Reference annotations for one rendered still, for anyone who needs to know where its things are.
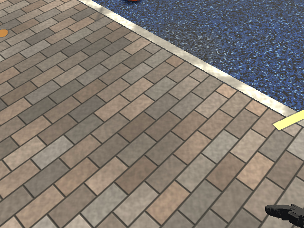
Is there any right robot hand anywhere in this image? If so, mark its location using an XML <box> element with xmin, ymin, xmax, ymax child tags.
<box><xmin>265</xmin><ymin>204</ymin><xmax>304</xmax><ymax>228</ymax></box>

